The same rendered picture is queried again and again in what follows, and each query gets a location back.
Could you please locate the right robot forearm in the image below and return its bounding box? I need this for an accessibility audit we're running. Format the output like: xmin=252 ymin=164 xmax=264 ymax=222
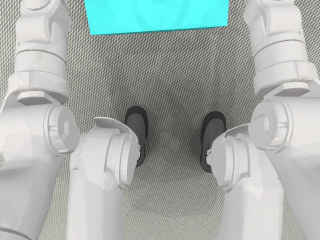
xmin=243 ymin=0 xmax=320 ymax=100

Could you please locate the carton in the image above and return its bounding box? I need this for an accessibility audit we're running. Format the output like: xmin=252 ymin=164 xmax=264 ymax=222
xmin=84 ymin=0 xmax=229 ymax=35

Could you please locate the left robot upper arm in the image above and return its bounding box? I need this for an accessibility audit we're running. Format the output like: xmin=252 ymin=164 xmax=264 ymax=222
xmin=0 ymin=103 xmax=80 ymax=240

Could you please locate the left robot foot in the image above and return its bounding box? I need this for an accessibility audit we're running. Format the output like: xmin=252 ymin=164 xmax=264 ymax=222
xmin=124 ymin=106 xmax=148 ymax=168

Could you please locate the left robot forearm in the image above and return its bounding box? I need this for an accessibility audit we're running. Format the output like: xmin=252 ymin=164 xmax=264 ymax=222
xmin=0 ymin=0 xmax=72 ymax=114

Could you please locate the right robot thigh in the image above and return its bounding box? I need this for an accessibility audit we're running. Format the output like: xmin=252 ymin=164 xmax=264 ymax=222
xmin=214 ymin=133 xmax=284 ymax=240

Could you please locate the right robot upper arm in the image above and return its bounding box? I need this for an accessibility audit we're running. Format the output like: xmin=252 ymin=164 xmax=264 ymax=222
xmin=248 ymin=96 xmax=320 ymax=240

